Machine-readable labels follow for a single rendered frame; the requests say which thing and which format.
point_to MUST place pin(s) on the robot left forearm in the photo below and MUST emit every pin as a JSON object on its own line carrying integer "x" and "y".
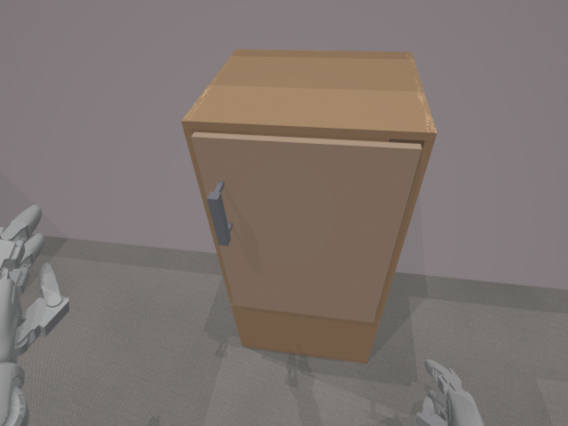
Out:
{"x": 13, "y": 406}

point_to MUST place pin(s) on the cupboard door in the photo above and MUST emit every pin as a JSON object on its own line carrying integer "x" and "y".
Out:
{"x": 315, "y": 220}

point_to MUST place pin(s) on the left robot hand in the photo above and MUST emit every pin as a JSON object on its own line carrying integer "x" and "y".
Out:
{"x": 16, "y": 258}

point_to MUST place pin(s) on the handle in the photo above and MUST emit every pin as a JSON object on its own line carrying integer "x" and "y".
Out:
{"x": 217, "y": 211}

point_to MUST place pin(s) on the right robot hand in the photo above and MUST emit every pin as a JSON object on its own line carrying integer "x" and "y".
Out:
{"x": 457, "y": 409}

